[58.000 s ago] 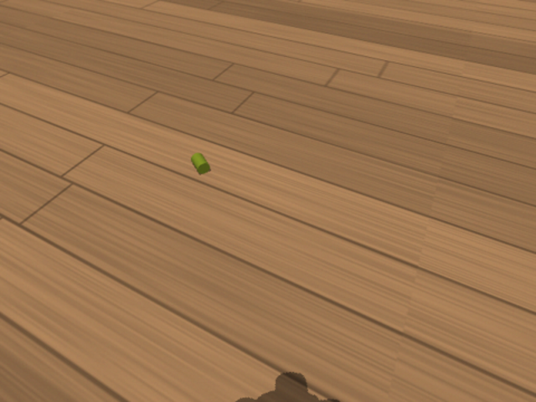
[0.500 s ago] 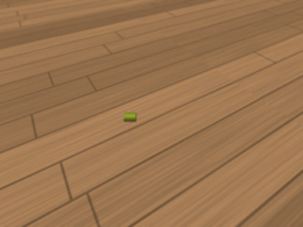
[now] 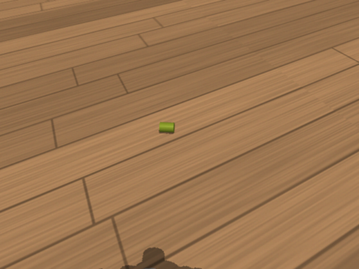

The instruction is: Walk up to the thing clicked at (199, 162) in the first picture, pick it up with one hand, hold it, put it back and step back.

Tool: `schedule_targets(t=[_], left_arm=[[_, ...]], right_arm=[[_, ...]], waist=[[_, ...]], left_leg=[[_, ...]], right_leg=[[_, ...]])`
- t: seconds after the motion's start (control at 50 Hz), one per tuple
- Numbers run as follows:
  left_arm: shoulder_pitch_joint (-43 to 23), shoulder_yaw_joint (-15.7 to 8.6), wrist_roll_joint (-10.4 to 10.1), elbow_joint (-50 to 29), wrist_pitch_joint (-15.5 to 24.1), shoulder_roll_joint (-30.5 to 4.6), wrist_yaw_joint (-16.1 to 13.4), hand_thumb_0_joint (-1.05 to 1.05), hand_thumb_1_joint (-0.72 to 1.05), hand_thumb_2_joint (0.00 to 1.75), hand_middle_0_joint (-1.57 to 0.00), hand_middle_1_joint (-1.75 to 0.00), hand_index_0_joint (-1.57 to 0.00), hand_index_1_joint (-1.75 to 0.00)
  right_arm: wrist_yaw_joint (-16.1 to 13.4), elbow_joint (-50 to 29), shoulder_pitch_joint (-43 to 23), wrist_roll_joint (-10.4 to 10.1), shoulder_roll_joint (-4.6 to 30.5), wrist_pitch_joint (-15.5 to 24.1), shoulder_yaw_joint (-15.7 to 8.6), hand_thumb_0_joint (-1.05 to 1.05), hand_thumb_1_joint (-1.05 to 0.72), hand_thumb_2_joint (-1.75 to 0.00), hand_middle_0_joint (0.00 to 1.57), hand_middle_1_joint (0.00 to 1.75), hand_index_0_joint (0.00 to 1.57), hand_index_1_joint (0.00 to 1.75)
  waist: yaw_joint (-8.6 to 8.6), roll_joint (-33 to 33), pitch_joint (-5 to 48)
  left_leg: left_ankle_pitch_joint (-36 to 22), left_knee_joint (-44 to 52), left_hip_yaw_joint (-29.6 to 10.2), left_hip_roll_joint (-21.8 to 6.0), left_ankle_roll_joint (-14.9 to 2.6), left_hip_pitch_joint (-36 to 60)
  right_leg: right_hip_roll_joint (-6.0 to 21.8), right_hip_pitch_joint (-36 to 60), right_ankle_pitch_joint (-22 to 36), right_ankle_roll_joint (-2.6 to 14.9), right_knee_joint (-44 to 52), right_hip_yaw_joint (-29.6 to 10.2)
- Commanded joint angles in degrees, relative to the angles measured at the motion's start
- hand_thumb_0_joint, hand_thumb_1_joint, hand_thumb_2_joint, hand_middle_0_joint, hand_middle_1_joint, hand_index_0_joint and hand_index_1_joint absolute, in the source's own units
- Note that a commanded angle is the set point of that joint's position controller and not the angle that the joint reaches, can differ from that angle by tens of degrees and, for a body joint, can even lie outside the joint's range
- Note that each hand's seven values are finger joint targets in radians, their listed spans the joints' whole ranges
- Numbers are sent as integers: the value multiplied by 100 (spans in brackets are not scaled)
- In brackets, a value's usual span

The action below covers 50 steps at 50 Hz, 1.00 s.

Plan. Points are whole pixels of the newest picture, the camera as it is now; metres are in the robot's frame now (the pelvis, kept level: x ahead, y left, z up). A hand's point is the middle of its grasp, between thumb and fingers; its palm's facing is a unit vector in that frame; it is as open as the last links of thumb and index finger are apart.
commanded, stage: step back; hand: left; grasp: from above
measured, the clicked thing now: (167, 127) +1.11 +0.17 -0.72
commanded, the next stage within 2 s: stand in 0.22 s
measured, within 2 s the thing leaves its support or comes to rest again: neither
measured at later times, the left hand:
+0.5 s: hand out of the picture +0.10 +0.27 -0.14, palm faces -0.04 -0.94 -0.33, open 7.3 cm
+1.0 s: hand out of the picture +0.09 +0.27 -0.13, palm faces -0.07 -0.94 -0.33, open 7.3 cm
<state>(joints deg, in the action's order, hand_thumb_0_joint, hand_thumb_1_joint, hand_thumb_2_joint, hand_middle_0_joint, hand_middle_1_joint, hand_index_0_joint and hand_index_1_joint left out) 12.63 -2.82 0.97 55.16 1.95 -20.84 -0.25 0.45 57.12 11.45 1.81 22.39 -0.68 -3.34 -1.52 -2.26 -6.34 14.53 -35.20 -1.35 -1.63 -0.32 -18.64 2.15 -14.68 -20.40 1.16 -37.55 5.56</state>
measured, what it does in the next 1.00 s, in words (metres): stands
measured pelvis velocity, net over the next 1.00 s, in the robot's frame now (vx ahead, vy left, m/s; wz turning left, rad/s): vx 0.01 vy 0.02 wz -0.03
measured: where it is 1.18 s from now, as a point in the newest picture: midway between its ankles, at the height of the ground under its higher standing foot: outside the picture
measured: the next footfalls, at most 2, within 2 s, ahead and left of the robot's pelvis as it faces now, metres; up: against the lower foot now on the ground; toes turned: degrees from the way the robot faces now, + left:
none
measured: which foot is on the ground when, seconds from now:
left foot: down 0.00-1.00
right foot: down 0.00-1.00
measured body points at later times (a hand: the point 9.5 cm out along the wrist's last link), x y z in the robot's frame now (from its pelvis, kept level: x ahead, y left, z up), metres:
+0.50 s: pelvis +0.01 +0.02 +0.02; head +0.03 +0.03 +0.47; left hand +0.10 +0.32 -0.11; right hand +0.12 -0.27 -0.10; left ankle +0.05 +0.14 -0.72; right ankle +0.00 -0.11 -0.72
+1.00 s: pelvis +0.01 +0.02 +0.02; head +0.03 +0.01 +0.47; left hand +0.09 +0.32 -0.11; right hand +0.07 -0.28 -0.11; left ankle +0.05 +0.14 -0.72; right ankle +0.00 -0.11 -0.72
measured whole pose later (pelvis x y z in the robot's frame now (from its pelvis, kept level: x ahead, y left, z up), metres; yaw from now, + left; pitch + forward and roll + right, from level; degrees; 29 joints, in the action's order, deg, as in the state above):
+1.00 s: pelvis +0.01 +0.02 +0.02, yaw -2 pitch -2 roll +0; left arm 6.2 0.3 0.5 66.0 1.0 -19.9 0.9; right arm 1.0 66.3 5.9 0.7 19.8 0.7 -0.2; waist 0.3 -0.8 -3.5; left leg 7.7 -19.5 1.0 -1.6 0.9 -10.0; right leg 1.4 -5.7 -11.4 -0.9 -18.9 2.1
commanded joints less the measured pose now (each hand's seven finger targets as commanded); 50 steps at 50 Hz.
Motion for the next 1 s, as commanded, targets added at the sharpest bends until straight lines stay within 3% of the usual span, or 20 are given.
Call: schedule_targets(t=[0.0, 0.02, 0.04, 0.06, 0.1, 0.12, 0.14, 0.16, 0.18, 0.2, 0.22, 0.26, 0.3, 0.38, 0.46, 0.56, 0.7, 0.78, 0.94, 0.98], left_arm=[[-72, -216, -99, -530, 56, -1128, -116, 0, 90, 90, -20, -30, -20, -30], [17, -181, -174, -399, -2, -1060, -119, 0, 90, 90, -20, -30, -20, -30], [-45, -200, -146, -238, -37, -1137, -135, 0, 90, 90, -20, -30, -20, -30], [-118, -188, -117, -159, -22, -1157, -131, 0, 90, 90, -20, -30, -20, -30], [-116, -195, -51, -69, 39, -1249, -114, 0, 90, 90, -20, -30, -20, -30], [10, -231, -37, -24, 75, -1355, -125, 0, 90, 90, -20, -30, -20, -30], [-199, -253, -45, 10, 93, -1504, -123, 0, 90, 90, -20, -30, -20, -30], [-458, -243, -39, -27, 93, -1551, -114, 0, 90, 90, -20, -30, -20, -30], [-608, -201, -44, -21, 91, -1465, -112, 0, 90, 90, -20, -30, -20, -30], [-589, -20, -55, 118, 70, -1131, -57, 0, 90, 90, -20, -30, -20, -30], [-553, -1, -83, 156, 60, -1016, -41, 0, 90, 90, -20, -30, -20, -30], [-437, 29, -105, 281, 52, -1058, -34, 0, 90, 90, -20, -30, -20, -30], [-570, 24, -94, 384, 52, -1127, -26, 0, 90, 90, -20, -30, -20, -30], [-752, 52, -72, 486, 64, -1142, -1, 0, 90, 90, -20, -30, -20, -30], [-880, 59, -65, 580, 61, -1136, -3, 0, 90, 90, -20, -30, -20, -30], [-917, 67, -35, 704, 46, -1175, 8, 0, 90, 90, -20, -30, -20, -30], [-871, 76, -34, 777, 50, -1159, 20, 0, 90, 90, -20, -30, -20, -30], [-943, 73, -44, 757, 72, -1184, 20, 0, 90, 90, -20, -30, -20, -30], [-833, 71, -39, 792, 32, -1166, 20, 0, 90, 90, -20, -30, -20, -30], [-897, 61, -38, 770, 29, -1170, 13, 0, 90, 90, -20, -30, -20, -30]], right_arm=[[-143, -330, 63, 26, 1275, 204, -280, 0, -90, -90, 20, 30, 20, 30], [-129, -438, -359, -33, 1449, 211, -261, 0, -90, -90, 20, 30, 20, 30], [-108, -419, -561, -76, 1476, 185, -264, 0, -90, -90, 20, 30, 20, 30], [-98, -377, -694, -69, 1363, 147, -221, 0, -90, -90, 20, 30, 20, 30], [-90, -357, -892, -67, 1129, 97, -128, 0, -90, -90, 20, 30, 20, 30], [-93, -356, -976, -85, 1065, 103, -97, 0, -90, -90, 20, 30, 20, 30], [-91, -276, -907, -97, 942, 101, -69, 0, -90, -90, 20, 30, 20, 30], [-87, -174, -787, -81, 934, 101, -66, 0, -90, -90, 20, 30, 20, 30], [-76, -83, -807, -70, 955, 113, -61, 0, -90, -90, 20, 30, 20, 30], [-52, -58, -676, -101, 1062, 221, -11, 0, -90, -90, 20, 30, 20, 30], [-52, -2, -681, -84, 1178, 292, -31, 0, -90, -90, 20, 30, 20, 30], [-40, 21, -914, -79, 1141, 326, -18, 0, -90, -90, 20, 30, 20, 30], [-49, 48, -991, -107, 997, 340, 21, 0, -90, -90, 20, 30, 20, 30], [-40, 153, -1066, -148, 952, 316, 44, 0, -90, -90, 20, 30, 20, 30], [-42, 216, -1139, -146, 947, 315, 46, 0, -90, -90, 20, 30, 20, 30], [-20, 311, -1213, -140, 922, 264, 43, 0, -90, -90, 20, 30, 20, 30], [5, 418, -1125, -128, 949, 258, 63, 0, -90, -90, 20, 30, 20, 30], [-2, 462, -1024, -123, 921, 288, 93, 0, -90, -90, 20, 30, 20, 30], [-22, 516, -907, -124, 957, 266, 117, 0, -90, -90, 20, 30, 20, 30], [-29, 530, -833, -121, 933, 267, 132, 0, -90, -90, 20, 30, 20, 30]], waist=[[80, 15, 1266], [-56, -302, 1331], [-30, -476, 1226], [-59, -445, 1054], [-98, -315, 916], [-141, -232, 885], [-5, 18, 803], [127, 58, 767], [159, -42, 707], [179, -79, 808], [103, -165, 873], [24, -173, 849], [56, -28, 900], [93, 46, 898], [104, 107, 954], [112, 223, 636], [120, 182, 603], [152, 217, 770], [152, 209, 729], [174, 290, 756]], left_leg=[[-2077, 799, -1028, -933, -606, 1153], [-1627, 857, -1484, -1350, -1132, 793], [-1081, 937, -1498, -1494, -1292, 328], [-787, 1032, -1310, -1378, -1112, -49], [-466, 829, -758, -904, -598, -232], [-652, 478, -565, -704, -410, -224], [-469, 409, -443, -482, -234, -115], [-315, 515, -391, -464, -193, 269], [-414, 719, -477, -539, -230, 484], [-1094, 1103, -740, -716, -301, 743], [-1497, 1221, -893, -893, -388, 678], [-1682, 1286, -849, -906, -393, 742], [-2000, 1266, -612, -787, -259, 1068], [-1595, 1468, -457, -660, -157, 1201], [-1655, 1591, -401, -653, -110, 1270], [-548, 1878, -402, -579, -72, 1099], [-219, 2018, -443, -594, -34, 1007], [-845, 1954, -403, -600, -38, 1082], [-647, 1941, -392, -603, -42, 1048], [-878, 1926, -382, -617, -51, 1073]], right_leg=[[420, -175, 2414, 84, -393, -651], [-47, -63, 814, -41, -561, -406], [-66, 301, -280, 13, -365, -404], [-60, 559, -437, 45, 1, -472], [191, 692, 339, 131, 667, -733], [406, 752, 873, 192, 928, -1040], [654, 461, 818, 307, 1118, -1474], [785, 119, 702, 367, 1187, -1596], [704, -57, 850, 295, 1155, -1432], [411, 149, 1199, 115, 1005, -970], [262, 478, 1251, -7, 971, -793], [317, 632, 1319, -54, 1232, -842], [400, 668, 1704, -26, 1355, -851], [476, 746, 1664, -41, 1724, -900], [512, 909, 1739, -65, 1907, -889], [539, 678, 920, -71, 2234, -941], [541, 649, 690, -70, 2296, -932], [591, 829, 1124, -66, 2255, -945], [574, 763, 1042, -64, 2302, -927], [593, 808, 1197, -54, 2260, -933]])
